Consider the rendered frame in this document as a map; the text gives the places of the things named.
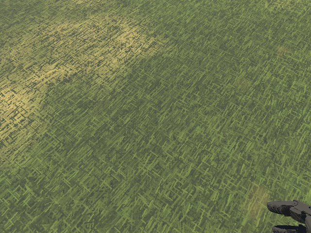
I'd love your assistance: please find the right robot hand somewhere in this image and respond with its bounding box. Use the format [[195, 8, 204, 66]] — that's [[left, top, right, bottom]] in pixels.
[[266, 199, 311, 233]]

